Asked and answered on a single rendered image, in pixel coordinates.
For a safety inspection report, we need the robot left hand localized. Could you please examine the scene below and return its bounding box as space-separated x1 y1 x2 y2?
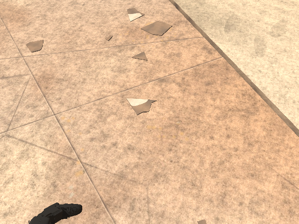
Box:
28 203 82 224

